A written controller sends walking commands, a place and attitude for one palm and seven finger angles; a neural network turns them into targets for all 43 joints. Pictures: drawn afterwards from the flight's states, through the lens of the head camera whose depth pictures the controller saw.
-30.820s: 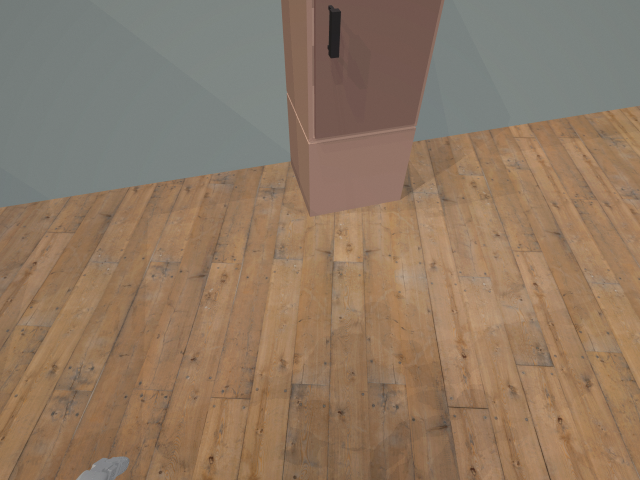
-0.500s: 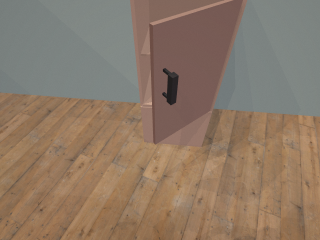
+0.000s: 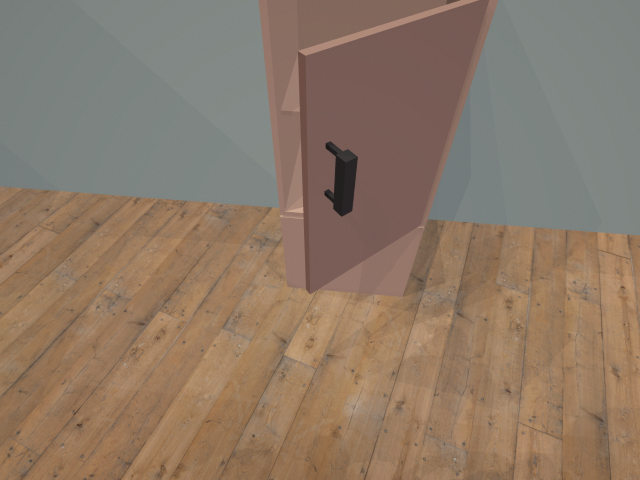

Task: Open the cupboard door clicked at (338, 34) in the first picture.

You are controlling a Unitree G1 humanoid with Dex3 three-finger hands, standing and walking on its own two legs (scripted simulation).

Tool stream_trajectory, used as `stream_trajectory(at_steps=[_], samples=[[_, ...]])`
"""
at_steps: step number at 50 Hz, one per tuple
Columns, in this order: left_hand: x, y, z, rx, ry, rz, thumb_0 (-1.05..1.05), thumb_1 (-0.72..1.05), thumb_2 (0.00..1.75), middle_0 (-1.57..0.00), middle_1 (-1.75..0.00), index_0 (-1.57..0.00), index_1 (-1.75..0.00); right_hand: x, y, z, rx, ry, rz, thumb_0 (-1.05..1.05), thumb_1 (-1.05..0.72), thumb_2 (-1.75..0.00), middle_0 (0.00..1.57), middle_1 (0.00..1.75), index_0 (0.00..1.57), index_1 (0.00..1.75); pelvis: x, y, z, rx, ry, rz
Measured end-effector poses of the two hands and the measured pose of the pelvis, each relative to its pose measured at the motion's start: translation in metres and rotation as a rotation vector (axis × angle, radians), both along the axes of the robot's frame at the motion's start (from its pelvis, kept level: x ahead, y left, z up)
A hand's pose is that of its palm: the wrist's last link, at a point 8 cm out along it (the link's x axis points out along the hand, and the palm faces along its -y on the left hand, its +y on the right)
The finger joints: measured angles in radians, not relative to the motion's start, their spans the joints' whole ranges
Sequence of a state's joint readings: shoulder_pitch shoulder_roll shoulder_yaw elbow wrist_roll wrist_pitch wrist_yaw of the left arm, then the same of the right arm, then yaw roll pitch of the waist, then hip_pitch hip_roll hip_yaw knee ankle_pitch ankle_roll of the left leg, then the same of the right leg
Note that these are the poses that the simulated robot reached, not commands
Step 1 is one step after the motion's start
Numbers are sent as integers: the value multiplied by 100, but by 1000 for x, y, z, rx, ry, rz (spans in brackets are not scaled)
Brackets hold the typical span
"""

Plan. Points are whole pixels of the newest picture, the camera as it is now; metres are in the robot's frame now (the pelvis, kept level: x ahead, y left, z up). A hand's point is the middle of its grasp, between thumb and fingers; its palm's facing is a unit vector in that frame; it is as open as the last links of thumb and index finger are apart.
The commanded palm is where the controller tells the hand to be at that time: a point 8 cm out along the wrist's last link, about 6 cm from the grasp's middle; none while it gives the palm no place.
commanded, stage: walk to a spot facing it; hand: left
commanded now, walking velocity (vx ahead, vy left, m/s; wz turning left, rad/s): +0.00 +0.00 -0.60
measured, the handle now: (337, 178) +0.59 +0.01 +0.02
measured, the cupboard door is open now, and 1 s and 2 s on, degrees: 42 42 42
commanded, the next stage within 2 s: none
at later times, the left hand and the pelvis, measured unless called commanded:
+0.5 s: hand out of the picture +0.07 +0.15 -0.17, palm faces -0.15 -0.94 -0.30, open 7.4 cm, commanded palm none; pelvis -0.02 -0.04 -0.01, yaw -14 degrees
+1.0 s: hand out of the picture +0.15 +0.17 -0.19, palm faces -0.42 -0.88 -0.22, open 7.4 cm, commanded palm none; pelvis +0.01 +0.01 -0.01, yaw -31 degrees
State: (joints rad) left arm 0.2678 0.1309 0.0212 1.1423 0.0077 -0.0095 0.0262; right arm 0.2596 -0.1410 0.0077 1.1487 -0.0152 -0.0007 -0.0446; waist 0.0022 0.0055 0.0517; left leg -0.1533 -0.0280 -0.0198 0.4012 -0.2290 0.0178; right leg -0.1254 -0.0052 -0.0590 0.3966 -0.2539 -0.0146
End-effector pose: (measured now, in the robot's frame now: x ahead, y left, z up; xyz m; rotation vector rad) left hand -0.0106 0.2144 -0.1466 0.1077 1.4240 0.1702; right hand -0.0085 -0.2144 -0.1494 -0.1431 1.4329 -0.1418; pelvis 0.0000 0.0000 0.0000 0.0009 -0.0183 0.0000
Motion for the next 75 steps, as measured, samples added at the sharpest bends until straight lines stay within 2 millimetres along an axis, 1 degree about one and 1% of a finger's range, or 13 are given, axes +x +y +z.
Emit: stream_trajectory(at_steps=[9,14,19,30,37,45,47,50,56,60,67,70,75], samples=[[15,10,-5,14,24,-61,1,91,90,-20,-30,-20,-30,-1,-13,-4,-37,-44,-98,0,-91,-90,20,30,20,30,-5,-2,-8,6,12,-87],[41,14,-3,56,-12,-122,1,91,90,-20,-30,-20,-30,-7,-30,-11,-47,-78,-143,0,-90,-90,20,30,20,30,-10,-11,-13,28,13,-148],[72,4,4,107,-96,-188,1,91,90,-20,-30,-20,-30,-11,-57,-25,-37,-95,-185,0,-90,-90,20,30,20,30,-14,-29,-21,25,11,-190],[91,-26,20,97,-105,-298,1,91,90,-20,-30,-20,-30,21,-96,5,-79,-234,-266,0,-90,-90,20,30,19,30,-17,-43,-3,43,24,-309],[104,-28,16,63,-97,-359,1,90,90,-20,-30,-21,-30,34,-95,16,-107,-295,-306,0,-90,-90,20,30,19,30,-11,-34,-2,38,34,-379],[137,-3,0,45,-80,-436,1,90,90,-20,-30,-21,-30,33,-67,25,-151,-332,-376,0,-90,-90,20,30,19,30,4,-7,-8,19,55,-470],[152,4,-8,39,-86,-459,1,90,90,-20,-30,-21,-30,24,-59,22,-178,-333,-388,0,-90,-90,20,30,20,30,8,1,-15,-4,64,-484],[177,6,-7,30,-102,-515,1,91,90,-20,-30,-20,-30,0,-42,26,-181,-271,-405,0,-90,-90,20,30,20,30,10,6,-10,-2,52,-534],[224,-14,4,14,-144,-638,1,91,90,-19,-30,-20,-30,-57,-14,28,-167,-159,-525,0,-90,-89,20,30,20,30,15,8,-1,-20,52,-628],[250,-48,8,3,-168,-747,1,91,90,-19,-30,-20,-30,-99,0,22,-151,-100,-637,0,-90,-89,20,30,20,30,14,4,-2,-20,47,-695],[280,-131,9,-13,-295,-922,1,91,90,-19,-30,-20,-30,-173,12,-9,-96,2,-811,0,-90,-90,20,30,20,30,3,-17,-21,2,34,-790],[277,-151,14,-19,-313,-960,1,91,90,-19,-30,-20,-30,-184,11,-9,-97,22,-865,1,-90,-90,20,30,20,30,0,-19,-18,5,20,-828],[268,-167,15,-38,-276,-1009,1,91,90,-20,-30,-20,-30,-175,2,2,-124,-51,-923,1,-90,-90,20,30,19,30,1,-22,-10,14,16,-886]])
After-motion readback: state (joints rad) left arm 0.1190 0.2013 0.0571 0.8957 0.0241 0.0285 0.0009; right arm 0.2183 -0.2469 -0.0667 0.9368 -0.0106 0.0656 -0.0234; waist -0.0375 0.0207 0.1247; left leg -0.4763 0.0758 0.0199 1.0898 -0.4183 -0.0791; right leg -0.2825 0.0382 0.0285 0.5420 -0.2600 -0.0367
